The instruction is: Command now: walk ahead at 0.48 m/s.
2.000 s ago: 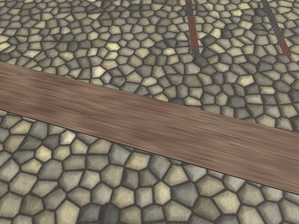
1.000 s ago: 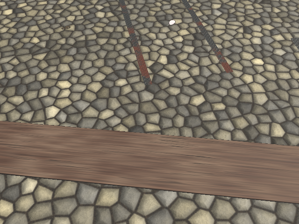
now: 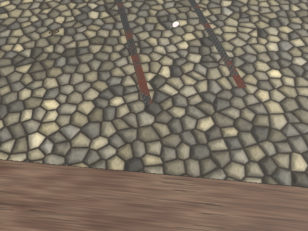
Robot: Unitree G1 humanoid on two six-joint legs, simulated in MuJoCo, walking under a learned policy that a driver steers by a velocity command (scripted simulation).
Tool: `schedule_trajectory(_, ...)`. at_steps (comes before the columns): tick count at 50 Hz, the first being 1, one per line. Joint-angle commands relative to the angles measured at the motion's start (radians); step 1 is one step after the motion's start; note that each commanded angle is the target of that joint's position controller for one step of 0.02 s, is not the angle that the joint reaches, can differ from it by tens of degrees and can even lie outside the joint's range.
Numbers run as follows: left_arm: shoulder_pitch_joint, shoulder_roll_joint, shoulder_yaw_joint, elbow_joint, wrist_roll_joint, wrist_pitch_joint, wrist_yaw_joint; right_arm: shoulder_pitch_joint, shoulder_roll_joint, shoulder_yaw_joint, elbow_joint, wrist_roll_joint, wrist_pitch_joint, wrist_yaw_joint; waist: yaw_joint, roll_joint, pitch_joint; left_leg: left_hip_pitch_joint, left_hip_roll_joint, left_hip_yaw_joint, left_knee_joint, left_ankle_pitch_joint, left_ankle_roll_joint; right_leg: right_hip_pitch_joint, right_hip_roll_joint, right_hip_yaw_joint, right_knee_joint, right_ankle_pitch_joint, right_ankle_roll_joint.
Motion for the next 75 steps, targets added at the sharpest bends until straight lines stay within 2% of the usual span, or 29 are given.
schedule_trajectory(1,0.062,0.082,0.016,-0.010,0.022,-0.020,-0.004,-0.007,-0.102,-0.034,-0.077,-0.004,-0.021,-0.009,0.023,-0.070,-0.079,-0.310,0.119,-0.049,0.061,0.138,0.021,0.263,-0.272,0.371,-0.343,-0.002,-0.167)
schedule_trajectory(8,0.170,0.132,0.024,0.051,0.017,-0.019,0.032,-0.187,-0.073,-0.037,-0.161,-0.029,0.015,-0.010,0.030,-0.052,0.019,-0.422,0.142,-0.013,-0.287,0.376,-0.038,0.199,-0.239,0.213,-0.440,0.109,-0.183)
schedule_trajectory(15,0.324,0.151,0.026,0.108,-0.005,0.009,0.045,-0.420,-0.049,-0.014,-0.237,-0.014,-0.001,0.028,0.110,-0.052,0.053,-0.383,0.069,0.043,-0.606,0.523,-0.025,0.335,-0.245,0.135,-0.389,0.159,-0.144)
schedule_trajectory(18,0.341,0.165,0.033,0.119,-0.007,0.030,0.049,-0.437,-0.073,-0.018,-0.266,-0.012,-0.005,0.048,0.089,-0.065,0.040,-0.374,0.051,0.041,-0.657,0.411,0.008,0.454,-0.297,0.153,-0.313,0.261,-0.126)
schedule_trajectory(21,0.291,0.169,0.032,0.103,-0.003,0.048,0.051,-0.164,-0.164,-0.064,-0.195,-0.012,-0.007,0.045,-0.061,-0.093,-0.133,0.025,-0.029,0.106,-0.687,0.353,0.069,0.429,-0.231,0.090,0.007,0.631,-0.071)
schedule_trajectory(22,0.304,0.131,0.015,0.081,0.013,0.048,0.051,0.030,-0.240,-0.087,-0.153,-0.026,-0.005,0.035,-0.122,-0.007,-0.287,0.344,0.137,-0.080,-0.652,0.366,0.135,0.227,-0.171,0.045,0.319,0.403,-0.034)
schedule_trajectory(23,0.443,-0.016,-0.025,0.078,0.014,0.022,0.038,0.097,-0.311,-0.101,-0.124,-0.026,0.001,0.040,-0.049,0.265,-0.428,0.688,0.365,-0.579,-0.768,0.154,0.307,-0.182,0.027,0.058,0.682,-0.282,0.034)
schedule_trajectory(24,0.391,0.081,-0.005,0.091,-0.012,-0.003,0.033,0.091,-0.201,-0.073,-0.130,-0.018,0.003,0.041,-0.086,0.193,-0.420,0.687,0.359,-0.689,-0.870,0.027,0.291,-0.306,-0.001,0.198,0.804,-0.414,0.019)
schedule_trajectory(25,0.287,0.147,0.014,0.055,-0.039,-0.019,0.031,0.005,-0.156,-0.058,-0.144,-0.018,0.001,0.036,-0.077,0.149,-0.251,0.556,0.327,-0.534,-0.885,0.060,0.240,-0.380,-0.053,0.181,0.825,-0.348,0.002)
schedule_trajectory(26,0.226,0.147,0.015,0.040,-0.038,-0.026,0.037,-0.079,-0.131,-0.049,-0.165,-0.026,-0.001,0.033,-0.048,0.062,-0.170,0.404,0.289,-0.408,-0.905,0.170,0.214,-0.351,-0.107,0.153,0.781,-0.248,0.001)
schedule_trajectory(28,0.217,0.123,0.025,0.040,-0.010,-0.011,0.045,-0.152,-0.080,-0.035,-0.169,-0.047,-0.008,0.036,0.017,0.051,-0.094,0.201,0.217,-0.251,-0.958,0.327,0.186,-0.244,-0.168,0.150,0.665,-0.139,0.008)
schedule_trajectory(32,0.201,0.072,0.023,0.029,-0.002,0.031,0.053,-0.108,-0.111,-0.044,-0.137,-0.041,-0.016,0.030,0.047,0.036,-0.042,0.107,0.204,-0.155,-1.032,0.433,0.204,-0.239,-0.192,0.134,0.513,-0.064,0.037)
schedule_trajectory(39,-0.020,0.057,0.017,-0.035,0.009,0.012,0.033,-0.030,-0.149,-0.053,-0.106,-0.037,-0.011,0.008,-0.001,0.027,-0.028,0.023,0.108,0.028,-1.050,0.472,0.155,-0.086,-0.108,0.043,0.173,0.351,0.059)
schedule_trajectory(44,-0.095,0.092,0.028,-0.063,0.009,-0.008,0.001,0.046,-0.119,-0.053,-0.070,-0.030,0.010,0.003,-0.009,0.032,0.026,0.269,0.219,-0.050,-0.895,0.573,0.170,-0.281,-0.139,0.089,0.202,0.149,0.009)
schedule_trajectory(46,-0.016,0.113,0.040,-0.047,0.005,-0.025,-0.013,-0.003,-0.142,-0.058,-0.093,-0.029,0.024,0.000,0.051,0.058,-0.006,0.232,0.214,-0.064,-0.796,0.692,0.155,-0.117,-0.100,0.063,0.134,0.054,-0.004)
schedule_trajectory(48,0.303,0.201,0.082,0.051,0.008,-0.041,-0.014,-0.061,-0.117,-0.045,-0.124,-0.015,0.026,-0.001,0.207,0.007,-0.152,0.046,0.098,-0.015,-0.398,0.734,0.106,0.319,-0.096,0.081,0.026,0.122,-0.055)
schedule_trajectory(49,0.373,0.308,0.102,0.054,0.003,-0.036,-0.010,0.104,-0.008,-0.017,-0.128,-0.024,0.016,0.007,0.133,-0.252,-0.287,-0.249,-0.042,0.038,0.004,0.145,0.039,0.616,-0.368,0.455,-0.033,0.020,-0.196)
schedule_trajectory(50,0.395,0.235,0.078,0.046,-0.006,-0.034,-0.016,0.142,0.005,-0.013,-0.119,-0.007,-0.006,0.011,0.133,-0.347,-0.328,-0.456,-0.106,-0.066,0.188,-0.189,0.042,0.684,-0.461,0.724,-0.172,0.028,-0.274)
schedule_trajectory(51,0.372,0.163,0.063,0.057,-0.013,-0.034,-0.015,0.004,-0.105,-0.045,-0.159,0.028,-0.010,0.006,0.153,-0.234,-0.203,-0.554,-0.046,-0.096,0.234,-0.114,0.054,0.575,-0.447,0.642,-0.224,-0.012,-0.240)
schedule_trajectory(52,0.275,0.119,0.047,0.038,-0.007,-0.031,-0.017,-0.067,-0.134,-0.057,-0.192,0.034,0.003,-0.006,0.121,-0.130,-0.127,-0.554,0.008,-0.079,0.223,-0.022,0.062,0.460,-0.421,0.516,-0.226,0.009,-0.204)
schedule_trajectory(54,0.141,0.071,0.031,0.015,0.005,-0.036,-0.019,-0.060,-0.097,-0.062,-0.199,0.009,0.044,-0.009,0.047,-0.118,-0.050,-0.440,0.083,-0.094,0.118,0.092,0.052,0.243,-0.365,0.333,-0.288,0.036,-0.170)
schedule_trajectory(57,0.120,0.101,0.042,0.035,0.016,-0.037,0.008,-0.109,-0.058,-0.060,-0.245,0.008,0.071,0.001,0.020,-0.087,0.001,-0.400,0.102,-0.067,-0.076,0.179,0.042,0.169,-0.324,0.166,-0.360,0.111,-0.131)
schedule_trajectory(60,0.175,0.137,0.058,0.047,0.033,-0.038,0.040,-0.105,-0.045,-0.060,-0.253,-0.024,0.064,0.023,0.030,-0.024,-0.069,-0.426,0.096,-0.036,-0.154,0.416,0.031,0.272,-0.325,0.053,-0.283,0.248,-0.131)
schedule_trajectory(62,0.202,0.097,0.044,0.051,0.026,-0.047,0.054,-0.199,-0.061,-0.071,-0.279,0.006,0.045,0.040,0.063,-0.068,-0.018,-0.517,0.077,-0.054,-0.308,0.592,0.035,0.326,-0.280,-0.005,-0.263,0.118,-0.075)
schedule_trajectory(66,0.271,0.109,0.045,0.068,0.011,-0.037,0.061,-0.378,-0.024,-0.055,-0.347,-0.010,0.033,0.086,0.127,-0.055,0.029,-0.265,0.017,0.051,-0.612,0.897,0.028,0.178,-0.251,-0.121,-0.203,-0.069,-0.022)
schedule_trajectory(71,0.299,0.117,0.047,0.062,-0.016,-0.001,0.057,-0.404,-0.037,-0.048,-0.341,-0.008,0.071,0.104,0.135,-0.029,0.101,-0.352,0.048,0.032,-0.727,0.793,0.043,0.347,-0.324,-0.115,0.058,-0.085,0.004)
schedule_trajectory(73,0.293,0.127,0.047,0.064,-0.015,0.014,0.056,-0.234,-0.070,-0.067,-0.279,-0.019,0.069,0.099,0.054,-0.025,0.020,-0.174,0.027,0.074,-0.743,0.746,0.066,0.350,-0.323,-0.128,0.305,0.115,0.013)
schedule_trajectory(74,0.261,0.149,0.054,0.069,-0.019,0.016,0.049,-0.058,-0.115,-0.093,-0.220,-0.022,0.066,0.083,-0.046,-0.022,-0.058,0.085,-0.010,0.117,-0.761,0.754,0.101,0.237,-0.298,-0.146,0.523,0.204,0.028)
schedule_trajectory(75,0.248,0.143,0.055,0.073,-0.018,0.005,0.045,0.078,-0.180,-0.124,-0.172,-0.031,0.073,0.064,-0.137,0.084,-0.118,0.372,0.006,0.088,-0.778,0.842,0.168,0.035,-0.184,-0.163,0.906,-0.003,0.075)
Velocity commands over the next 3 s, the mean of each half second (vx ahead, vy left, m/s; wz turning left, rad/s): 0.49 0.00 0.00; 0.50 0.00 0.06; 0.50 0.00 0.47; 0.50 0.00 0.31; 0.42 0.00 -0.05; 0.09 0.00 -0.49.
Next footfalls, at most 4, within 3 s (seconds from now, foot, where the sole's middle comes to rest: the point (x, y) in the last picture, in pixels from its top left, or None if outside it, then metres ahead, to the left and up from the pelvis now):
0.44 left None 0.44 0.15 -0.77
0.94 right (179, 184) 0.67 -0.10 -0.77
1.50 left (116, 147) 0.96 0.22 -0.89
1.96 right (134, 101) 1.30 0.13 -0.89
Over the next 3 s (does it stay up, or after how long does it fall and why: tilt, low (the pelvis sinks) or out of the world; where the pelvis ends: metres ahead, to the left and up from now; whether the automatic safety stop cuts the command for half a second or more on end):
stays up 1.41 0.29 -0.11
